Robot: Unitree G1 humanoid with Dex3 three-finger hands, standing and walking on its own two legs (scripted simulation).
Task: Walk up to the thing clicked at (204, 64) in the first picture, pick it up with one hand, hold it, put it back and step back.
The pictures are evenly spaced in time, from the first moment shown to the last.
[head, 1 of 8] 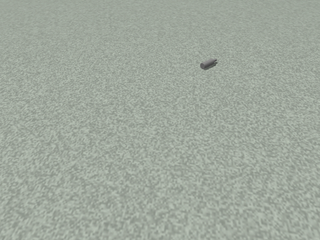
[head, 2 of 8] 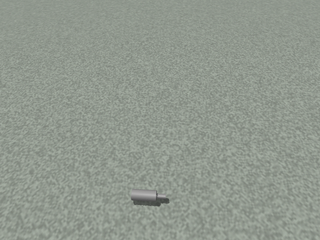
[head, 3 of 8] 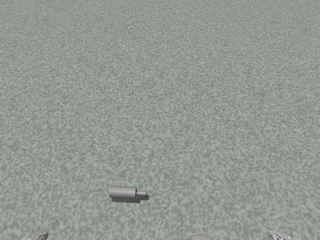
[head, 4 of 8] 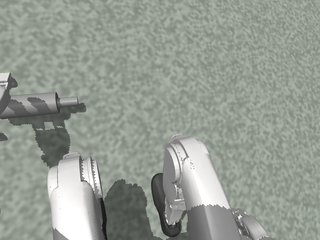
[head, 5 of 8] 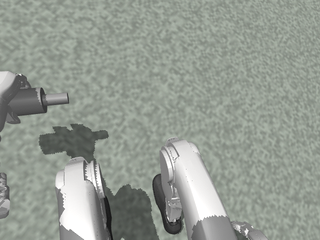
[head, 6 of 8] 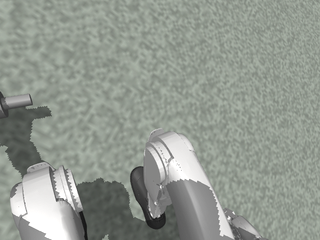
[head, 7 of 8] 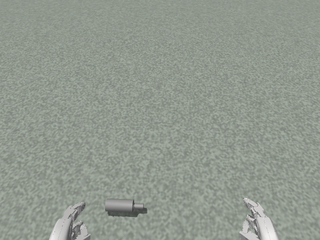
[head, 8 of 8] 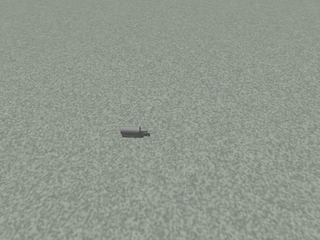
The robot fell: no
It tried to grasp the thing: yes
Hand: left
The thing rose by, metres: 0.69
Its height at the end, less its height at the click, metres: +0.00
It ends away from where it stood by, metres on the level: 0.01
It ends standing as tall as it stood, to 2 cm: yes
